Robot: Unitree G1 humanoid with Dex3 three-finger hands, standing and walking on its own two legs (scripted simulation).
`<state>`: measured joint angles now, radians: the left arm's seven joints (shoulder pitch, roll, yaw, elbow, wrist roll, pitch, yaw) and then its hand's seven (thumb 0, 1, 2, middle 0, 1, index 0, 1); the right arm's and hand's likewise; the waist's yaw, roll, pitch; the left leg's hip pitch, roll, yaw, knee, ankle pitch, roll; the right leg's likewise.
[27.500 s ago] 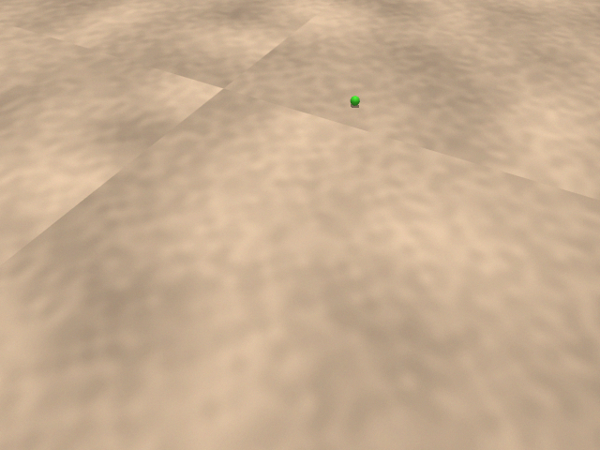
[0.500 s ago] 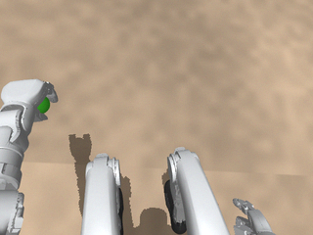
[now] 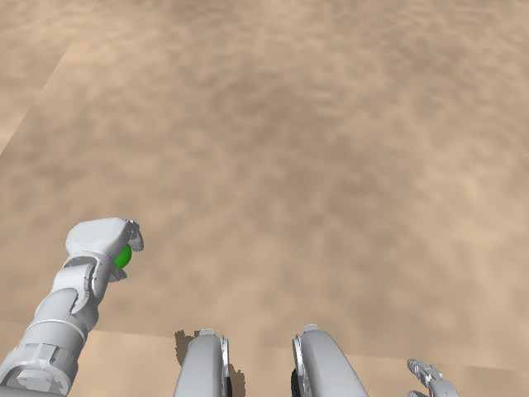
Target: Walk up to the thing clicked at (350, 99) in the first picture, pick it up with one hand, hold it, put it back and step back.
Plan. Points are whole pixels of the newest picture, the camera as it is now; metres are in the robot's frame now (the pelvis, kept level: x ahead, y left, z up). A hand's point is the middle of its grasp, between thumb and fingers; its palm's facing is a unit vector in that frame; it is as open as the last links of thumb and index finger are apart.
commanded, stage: lift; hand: left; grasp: from above
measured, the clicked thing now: (114, 253) +0.38 +0.25 -0.10
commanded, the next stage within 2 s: hold in 0.52 s
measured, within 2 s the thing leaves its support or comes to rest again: neither
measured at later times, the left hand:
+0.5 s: hand (104, 235) +0.36 +0.22 +0.02, palm faces -0.44 -0.07 -0.90, open 6.9 cm
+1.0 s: hand (92, 210) +0.37 +0.22 +0.07, palm faces -0.45 -0.05 -0.89, open 6.9 cm
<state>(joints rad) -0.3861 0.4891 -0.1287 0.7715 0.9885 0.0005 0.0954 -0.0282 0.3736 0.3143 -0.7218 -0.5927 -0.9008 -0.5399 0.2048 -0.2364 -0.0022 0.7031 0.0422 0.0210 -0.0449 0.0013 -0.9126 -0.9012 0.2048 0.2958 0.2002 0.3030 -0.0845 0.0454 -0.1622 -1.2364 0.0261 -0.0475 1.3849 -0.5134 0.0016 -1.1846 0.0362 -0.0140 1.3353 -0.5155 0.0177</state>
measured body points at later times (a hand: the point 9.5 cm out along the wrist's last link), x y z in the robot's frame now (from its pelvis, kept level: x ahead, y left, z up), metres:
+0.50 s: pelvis +0.04 +0.00 +0.09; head +0.10 -0.01 +0.54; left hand +0.38 +0.23 +0.07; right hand +0.13 -0.27 -0.03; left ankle +0.07 +0.11 -0.60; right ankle +0.07 -0.13 -0.60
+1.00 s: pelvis +0.06 +0.00 +0.12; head +0.10 -0.01 +0.57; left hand +0.39 +0.22 +0.12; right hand +0.18 -0.27 +0.00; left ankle +0.07 +0.11 -0.60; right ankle +0.07 -0.13 -0.60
